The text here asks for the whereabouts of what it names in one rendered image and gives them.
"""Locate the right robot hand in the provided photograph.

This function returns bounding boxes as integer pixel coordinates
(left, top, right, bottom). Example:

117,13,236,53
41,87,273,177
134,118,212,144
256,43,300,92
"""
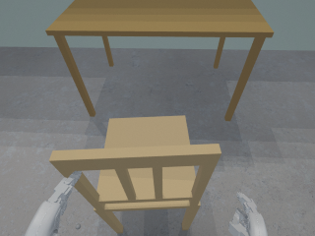
228,192,268,236

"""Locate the left robot hand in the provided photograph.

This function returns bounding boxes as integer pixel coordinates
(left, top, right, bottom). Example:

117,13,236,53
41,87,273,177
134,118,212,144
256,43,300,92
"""
25,170,82,236

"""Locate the chair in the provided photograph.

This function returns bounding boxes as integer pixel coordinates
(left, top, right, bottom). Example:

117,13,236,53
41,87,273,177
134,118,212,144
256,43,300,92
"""
48,115,221,234

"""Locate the table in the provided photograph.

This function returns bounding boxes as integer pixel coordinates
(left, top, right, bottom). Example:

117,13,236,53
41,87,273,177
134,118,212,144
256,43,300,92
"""
45,0,274,121

